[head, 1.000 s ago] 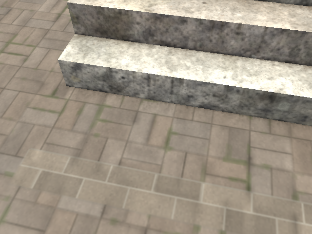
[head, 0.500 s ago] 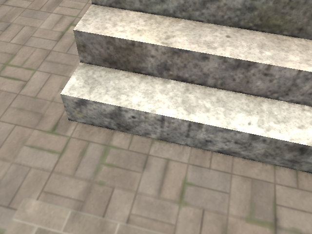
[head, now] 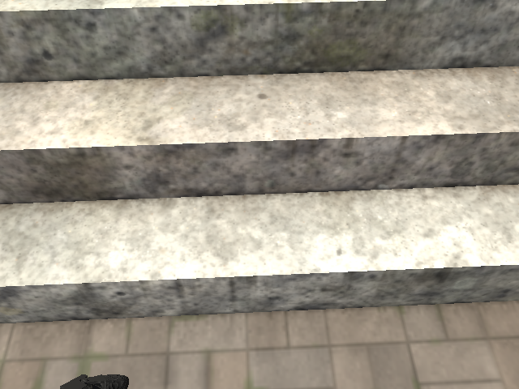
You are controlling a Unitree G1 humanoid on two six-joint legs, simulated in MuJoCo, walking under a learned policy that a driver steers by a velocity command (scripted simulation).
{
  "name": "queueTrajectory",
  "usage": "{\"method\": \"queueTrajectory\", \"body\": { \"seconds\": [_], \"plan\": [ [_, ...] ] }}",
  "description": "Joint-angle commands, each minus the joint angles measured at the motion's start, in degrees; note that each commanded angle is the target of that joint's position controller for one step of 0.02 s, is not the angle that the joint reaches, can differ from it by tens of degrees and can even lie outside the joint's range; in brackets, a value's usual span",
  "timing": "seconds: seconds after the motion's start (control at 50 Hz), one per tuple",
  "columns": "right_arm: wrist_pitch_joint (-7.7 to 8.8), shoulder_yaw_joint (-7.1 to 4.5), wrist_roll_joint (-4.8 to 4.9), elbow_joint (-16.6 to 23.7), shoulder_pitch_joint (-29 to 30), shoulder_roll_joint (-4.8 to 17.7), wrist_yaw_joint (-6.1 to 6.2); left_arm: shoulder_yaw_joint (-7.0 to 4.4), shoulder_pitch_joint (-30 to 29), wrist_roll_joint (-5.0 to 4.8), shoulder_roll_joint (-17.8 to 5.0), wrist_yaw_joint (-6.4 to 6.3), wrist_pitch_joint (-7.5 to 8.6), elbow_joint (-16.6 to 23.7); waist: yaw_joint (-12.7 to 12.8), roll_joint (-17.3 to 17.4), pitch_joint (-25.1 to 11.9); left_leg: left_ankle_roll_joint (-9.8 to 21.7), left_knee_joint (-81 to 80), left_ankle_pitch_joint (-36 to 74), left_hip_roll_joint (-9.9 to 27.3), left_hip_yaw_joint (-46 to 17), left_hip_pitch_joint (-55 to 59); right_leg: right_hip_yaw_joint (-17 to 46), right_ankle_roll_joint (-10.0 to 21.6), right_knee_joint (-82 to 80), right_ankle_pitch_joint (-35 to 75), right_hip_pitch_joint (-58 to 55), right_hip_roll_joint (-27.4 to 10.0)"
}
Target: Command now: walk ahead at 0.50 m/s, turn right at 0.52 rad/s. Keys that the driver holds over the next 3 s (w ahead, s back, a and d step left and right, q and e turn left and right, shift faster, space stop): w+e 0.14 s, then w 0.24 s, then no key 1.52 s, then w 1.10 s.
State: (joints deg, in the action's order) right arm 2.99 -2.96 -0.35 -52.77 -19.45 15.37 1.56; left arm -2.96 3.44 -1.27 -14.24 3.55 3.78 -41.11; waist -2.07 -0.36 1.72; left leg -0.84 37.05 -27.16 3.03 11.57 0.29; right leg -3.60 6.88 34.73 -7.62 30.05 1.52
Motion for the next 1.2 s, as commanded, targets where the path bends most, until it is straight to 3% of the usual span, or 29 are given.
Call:
{"method": "queueTrajectory", "body": {
  "seconds": [0.02, 0.04, 0.06, 0.08, 0.12, 0.18, 0.24, 0.28, 0.34, 0.38, 0.42, 0.44, 0.46, 0.48, 0.5, 0.52, 0.54, 0.56, 0.6, 0.64, 0.68, 0.74, 0.78, 0.8, 0.82, 0.84, 0.9, 1.02, 1.2],
  "plan": [
    [5.25, 0.43, 0.51, 8.0, 0.8, 5.0, -1.84, -5.14, 22.8, 0.59, -15.7, -1.91, 0.20, -0.5, 9.1, -9.7, -25.4, 0.4, 46.7, -5.7, -6.2, -16.2, -45.3, 52.2, 19.7, -15.6, -6.8, -57.7, -21.5],
    [6.76, -0.43, 2.56, 10.2, 7.4, 8.0, -2.47, -4.31, 20.7, 1.03, -12.5, -2.15, 0.55, -0.5, 10.3, -6.8, -17.7, 2.1, 45.3, 0.0, -2.4, -18.5, -49.9, 42.9, 15.9, -17.0, -3.7, -52.9, -18.9],
    [7.19, -0.11, 2.30, 10.8, 8.8, 7.7, -2.32, -3.74, 16.2, 0.52, -10.5, -2.13, 0.79, 0.3, 7.4, -1.7, -12.0, 2.7, 39.7, 5.2, 0.3, -17.8, -47.8, 34.7, 13.4, -17.3, 1.4, -43.2, -16.5],
    [6.90, -0.44, 0.81, 10.3, 8.9, 7.8, -1.80, -3.18, 11.9, 0.39, -8.9, -2.01, 0.74, 1.4, 4.6, 2.0, -7.9, 2.1, 34.6, 7.2, 2.0, -17.0, -43.9, 29.6, 11.9, -18.5, 7.3, -33.9, -14.2],
    [5.32, -1.11, -0.43, 10.9, 7.2, 8.1, -1.30, -2.62, 7.8, 0.91, -7.9, -2.31, 0.84, 3.1, 1.1, 0.9, -5.2, 0.4, 29.3, 8.6, 3.6, -16.8, -36.6, 25.3, 11.2, -21.5, 14.1, -23.2, -12.0],
    [3.90, -0.54, -0.99, 12.2, 7.8, 5.6, -1.02, -2.91, 8.2, 0.61, -9.7, -3.33, 1.31, 2.8, 0.1, -0.7, -3.9, -2.3, 19.8, 14.0, 3.2, -14.1, -34.2, 18.0, 10.6, -22.9, 22.9, -16.3, -9.6],
    [3.84, 0.45, -0.92, 13.5, 13.6, 3.4, -1.11, -2.86, 10.8, 0.37, -9.8, -3.93, 1.06, 1.8, 2.8, -2.7, -3.7, -2.9, 5.0, 26.6, 1.0, -12.2, -30.0, 11.9, 6.8, -21.7, 21.8, -14.2, -5.7],
    [3.98, 0.87, -0.53, 14.7, 18.6, 3.1, -1.34, -2.77, 13.7, 0.56, -10.0, -3.96, 1.08, 0.9, 5.5, -3.7, -3.8, -2.6, -2.1, 33.1, -1.1, -11.5, -28.0, 12.3, 5.6, -20.9, 17.2, -15.3, -5.8],
    [4.25, 0.75, 0.18, 16.3, 22.3, 4.8, -1.42, -2.64, 15.1, 0.46, -9.9, -3.79, 1.26, 0.1, 6.5, -4.8, -3.0, -0.6, -6.9, 32.4, -1.5, -13.0, -29.0, 16.2, 4.7, -18.8, 14.2, -21.1, -9.2],
    [4.16, 0.73, 0.21, 14.8, 17.7, 5.5, -1.54, -2.38, 14.2, 0.58, -9.6, -3.94, 0.60, -0.3, 4.5, -6.8, -4.5, 0.9, -4.7, 24.9, -1.5, -13.3, -26.5, 18.9, 4.0, -15.0, 14.5, -24.5, -11.7],
    [4.94, -0.14, -1.70, 13.0, 11.8, 7.2, -1.48, -1.83, 11.4, 0.40, -8.6, -4.22, 0.30, 0.1, 0.3, -5.7, -5.8, 3.3, -12.1, 27.2, -4.3, -10.8, -18.9, 17.0, 1.4, -4.1, 33.3, -26.6, -7.9],
    [5.48, -0.74, -2.79, 11.4, 5.0, 8.8, -1.45, -1.18, 10.4, 0.90, -7.4, -4.35, 0.52, 0.7, -2.6, -4.8, -10.3, 5.3, -13.2, 40.7, -1.1, -13.3, -7.9, 15.2, -1.2, 6.3, 33.5, -22.7, -4.6],
    [5.76, -1.49, -4.15, 11.2, -1.4, 13.9, -1.29, 0.22, 14.7, 2.44, -3.6, -4.34, 1.25, 1.5, -1.9, 6.5, -18.9, 12.7, -7.8, 70.1, 13.3, -28.0, 12.5, 13.3, -4.7, 24.8, 5.7, -8.0, 1.1],
    [5.27, -1.10, -3.10, 8.8, -3.7, 10.8, -1.88, 0.73, 22.8, 1.22, -2.8, -4.08, 1.55, -0.6, 0.6, 17.2, -24.3, 21.9, -10.1, 78.6, 22.6, -42.0, 18.1, 14.1, -7.3, 36.6, -29.5, 1.7, 5.2],
    [4.53, -0.82, -1.23, 9.2, -2.4, 8.9, -2.18, -0.41, 20.7, 0.18, -8.7, -3.90, 0.88, -1.8, -0.9, 8.2, -19.4, 21.4, -12.1, 64.4, 21.5, -41.5, 12.8, 16.5, -8.2, 43.1, -28.2, 5.7, 2.6],
    [3.80, -0.22, -0.70, 10.7, 3.1, 6.8, -1.99, -0.66, 15.7, 0.31, -9.8, -3.97, 0.04, -0.8, -0.3, 4.2, -13.7, 18.9, -13.7, 54.6, 18.6, -35.4, 6.2, 14.6, -8.7, 43.8, -24.9, 8.0, 0.0],
    [3.27, 1.07, -0.92, 11.5, 8.2, 3.9, -1.86, -0.57, 12.3, 1.55, -8.7, -4.27, -0.93, -0.4, 1.5, 1.3, -9.1, 17.0, -16.6, 49.5, 15.3, -30.0, -2.7, 12.1, -9.5, 38.9, -21.8, 6.2, -3.3],
    [2.92, 1.88, -0.98, 11.7, 10.9, 2.1, -1.61, -0.60, 11.2, 2.39, -7.8, -4.76, -2.17, 0.0, 3.3, 1.7, -6.8, 15.3, -18.9, 45.9, 13.1, -26.8, -10.0, 11.3, -10.1, 33.3, -19.6, 1.7, -5.2],
    [2.33, 2.03, -2.01, 10.7, 13.3, 2.6, -1.31, 0.75, 13.0, 2.25, -2.9, -5.44, -3.64, -1.0, 5.2, 5.7, -5.3, 13.4, -20.4, 52.0, 7.9, -18.4, -19.8, 7.5, -11.7, 21.5, -16.5, -9.0, -4.4],
    [2.20, 1.68, -2.42, 9.5, 11.5, 4.0, -1.25, 1.59, 13.0, 2.56, -1.1, -5.84, -3.70, -1.8, 4.5, 7.0, -8.2, 13.0, -18.9, 60.0, 6.9, -15.2, -18.4, 6.1, -12.5, 11.6, -12.4, -14.5, -3.5],
    [1.69, 1.41, -1.83, 8.2, 8.9, 5.0, -1.29, 1.07, 13.3, 2.20, -2.2, -5.98, -4.12, -3.1, 3.9, 7.6, -11.1, 12.8, -18.2, 54.8, 7.7, -16.0, -15.0, 6.1, -12.6, 5.8, -6.6, -17.2, -2.9],
    [0.84, 1.99, -1.03, 7.4, 9.4, 3.7, -1.29, 0.56, 10.7, 2.13, -3.1, -6.00, -4.56, -4.0, 3.9, 7.4, -8.2, 10.4, -18.9, 28.9, 6.7, -17.6, -17.0, 5.7, -10.7, -6.7, 0.3, -21.9, -3.0],
    [1.05, 2.93, -1.74, 5.5, 5.2, 1.2, -1.93, 0.27, 8.5, 3.03, -4.8, -6.22, -5.07, -4.0, 2.9, 4.9, -5.0, 5.2, -20.3, 7.5, 3.7, -18.8, -20.3, 9.8, -9.3, -10.3, 6.1, -26.1, -7.0],
    [1.12, 2.72, -2.41, 5.2, 3.3, 1.9, -2.41, -0.25, 8.7, 2.75, -7.3, -6.44, -5.25, -4.4, 1.3, 1.5, -2.8, 3.7, -20.9, 2.1, 1.7, -18.4, -22.9, 10.6, -7.8, -8.9, 6.0, -26.8, -8.4],
    [0.76, 2.24, -1.80, 4.7, 2.2, 3.0, -2.16, -0.78, 8.8, 1.99, -7.3, -6.11, -5.37, -6.5, 0.9, -1.2, -0.8, 2.5, -21.4, 3.6, -0.2, -16.2, -20.6, 9.0, -6.5, -8.4, -4.0, -21.5, -6.1],
    [0.43, 2.16, -1.45, 4.6, 5.3, 3.5, -1.71, -0.49, 9.4, 1.80, -4.8, -5.68, -5.12, -7.4, 3.1, -0.1, 1.4, 1.8, -19.4, 5.2, -0.8, -15.0, -18.5, 9.2, -6.7, -10.4, -5.5, -17.8, -5.3],
    [-0.52, 2.40, -1.14, 3.6, 4.0, 1.4, -0.92, 0.17, 8.8, 1.77, -2.1, -5.14, -3.77, -10.4, 1.6, -4.2, 1.0, 1.7, -16.7, 12.5, -1.3, -13.4, -14.5, 8.7, -7.3, -11.1, 0.5, -16.6, -5.1],
    [-1.32, 2.08, -0.94, 2.3, 4.0, 2.0, -0.33, -0.14, 9.4, 1.12, -3.6, -5.02, -2.26, -14.4, 1.8, -2.4, -1.8, 1.8, -14.6, 21.0, -1.3, -13.1, -10.1, 8.4, -6.9, -9.7, 8.4, -18.0, -5.0],
    [-2.18, 1.64, -0.41, -0.2, 3.4, 2.8, -0.02, 0.16, 9.6, 1.20, -3.8, -4.71, -3.14, -17.2, 2.1, -0.4, -2.3, 1.2, -14.8, 25.6, -0.7, -13.3, -7.9, 8.3, -6.1, -11.1, 13.3, -20.1, -4.7]
  ]
}}
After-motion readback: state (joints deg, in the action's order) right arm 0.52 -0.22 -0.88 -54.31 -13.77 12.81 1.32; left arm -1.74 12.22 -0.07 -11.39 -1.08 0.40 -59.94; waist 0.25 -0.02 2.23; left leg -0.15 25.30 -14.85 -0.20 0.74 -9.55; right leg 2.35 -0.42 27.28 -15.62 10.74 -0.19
